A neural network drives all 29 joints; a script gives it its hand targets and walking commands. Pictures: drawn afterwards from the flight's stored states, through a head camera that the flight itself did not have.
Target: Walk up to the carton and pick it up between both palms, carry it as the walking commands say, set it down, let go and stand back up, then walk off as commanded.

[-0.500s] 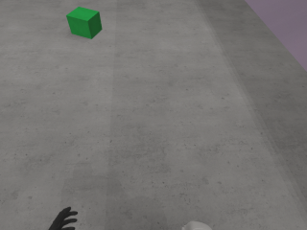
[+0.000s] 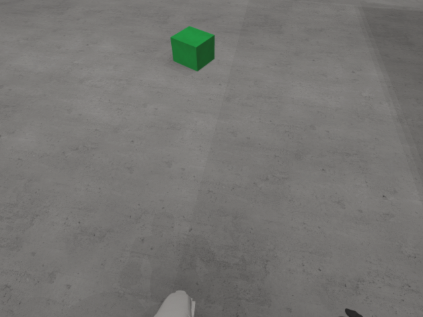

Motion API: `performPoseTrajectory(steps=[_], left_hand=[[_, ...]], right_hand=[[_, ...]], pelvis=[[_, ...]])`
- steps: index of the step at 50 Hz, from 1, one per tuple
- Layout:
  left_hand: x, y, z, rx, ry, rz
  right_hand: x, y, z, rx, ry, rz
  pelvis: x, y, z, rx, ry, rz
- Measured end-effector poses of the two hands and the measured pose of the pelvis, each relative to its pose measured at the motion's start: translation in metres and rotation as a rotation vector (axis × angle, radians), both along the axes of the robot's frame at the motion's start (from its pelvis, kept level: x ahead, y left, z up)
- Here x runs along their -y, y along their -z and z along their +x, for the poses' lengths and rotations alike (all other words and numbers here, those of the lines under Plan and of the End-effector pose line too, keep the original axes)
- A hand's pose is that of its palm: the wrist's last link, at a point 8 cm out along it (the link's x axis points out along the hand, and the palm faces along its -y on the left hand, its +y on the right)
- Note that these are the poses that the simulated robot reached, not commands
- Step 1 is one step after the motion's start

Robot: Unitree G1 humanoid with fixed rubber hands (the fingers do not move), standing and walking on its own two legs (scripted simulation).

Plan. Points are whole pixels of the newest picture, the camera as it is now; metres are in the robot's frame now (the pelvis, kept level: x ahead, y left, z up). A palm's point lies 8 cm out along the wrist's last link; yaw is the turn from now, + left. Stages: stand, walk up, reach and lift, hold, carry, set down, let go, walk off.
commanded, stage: walk up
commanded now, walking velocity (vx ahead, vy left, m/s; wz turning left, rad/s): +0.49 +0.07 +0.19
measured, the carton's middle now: (193, 48) +2.14 +0.19 -0.66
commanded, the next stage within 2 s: none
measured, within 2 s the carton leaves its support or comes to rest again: neither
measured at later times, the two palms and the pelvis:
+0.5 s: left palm (109, 197) +0.38 +0.28 -0.08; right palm (343, 275) +0.21 -0.25 -0.11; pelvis +0.24 +0.01 +0.01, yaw +2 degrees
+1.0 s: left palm (93, 213) +0.37 +0.34 -0.14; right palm (267, 130) +0.63 -0.15 -0.11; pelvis +0.45 +0.07 -0.01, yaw +5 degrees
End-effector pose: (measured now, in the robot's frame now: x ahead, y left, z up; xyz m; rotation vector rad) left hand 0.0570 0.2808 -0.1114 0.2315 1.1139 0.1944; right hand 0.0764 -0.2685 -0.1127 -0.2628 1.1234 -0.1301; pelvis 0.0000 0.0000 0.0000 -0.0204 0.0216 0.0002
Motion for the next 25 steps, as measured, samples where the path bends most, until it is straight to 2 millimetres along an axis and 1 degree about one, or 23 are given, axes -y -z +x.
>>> performPoseTrajectory(steps=[2, 4, 6, 7, 8, 9, 10, 14, 17, 19, 22, 25], left_hand=[[-0.005, 0.008, -0.016, -0.062, -0.057, -0.008], [-0.011, 0.018, -0.022, -0.113, -0.097, -0.021], [-0.018, 0.029, -0.017, -0.151, -0.121, -0.036], [-0.021, 0.035, -0.01, -0.164, -0.125, -0.044], [-0.023, 0.037, 0.001, -0.168, -0.122, -0.051], [-0.026, 0.036, 0.016, -0.158, -0.118, -0.054], [-0.029, 0.032, 0.033, -0.14, -0.112, -0.054], [-0.035, 0.011, 0.116, -0.046, -0.05, -0.045], [-0.031, 0.001, 0.174, 0.005, 0.005, -0.041], [-0.026, -0.005, 0.212, 0.041, 0.036, -0.039], [-0.014, -0.018, 0.272, 0.114, 0.078, -0.031], [0.001, -0.027, 0.326, 0.175, 0.112, -0.014]], right_hand=[[-0.009, -0.004, 0.061, 0.07, -0.064, 0.002], [-0.023, -0.007, 0.113, 0.123, -0.112, 0.007], [-0.037, -0.006, 0.155, 0.159, -0.139, 0.005], [-0.044, -0.006, 0.17, 0.171, -0.143, 0.004], [-0.05, -0.006, 0.179, 0.173, -0.141, 0.006], [-0.054, -0.006, 0.182, 0.162, -0.135, 0.009], [-0.055, -0.006, 0.179, 0.138, -0.123, 0.009], [-0.047, -0.014, 0.149, 0.031, -0.031, -0.006], [-0.039, -0.017, 0.129, -0.037, 0.037, -0.014], [-0.034, -0.017, 0.121, -0.079, 0.071, -0.011], [-0.027, -0.015, 0.121, -0.122, 0.103, 0.002], [-0.018, -0.007, 0.134, -0.155, 0.12, 0.022]], pelvis=[[-0.004, 0.003, 0.02, 0.007, -0.007, -0.006], [-0.011, 0.009, 0.042, 0.01, -0.021, -0.014], [-0.021, 0.016, 0.067, 0.01, -0.028, -0.026], [-0.026, 0.019, 0.078, 0.011, -0.028, -0.023], [-0.03, 0.019, 0.088, 0.013, -0.027, -0.017], [-0.033, 0.017, 0.097, 0.013, -0.027, -0.019], [-0.035, 0.013, 0.106, 0.013, -0.027, -0.021], [-0.039, -0.005, 0.142, 0.024, -0.027, -0.023], [-0.037, -0.011, 0.167, 0.028, -0.029, -0.018], [-0.034, -0.014, 0.183, 0.032, -0.03, -0.012], [-0.025, -0.015, 0.209, 0.034, -0.03, 0.001], [-0.013, -0.012, 0.235, 0.023, -0.031, 0.02]])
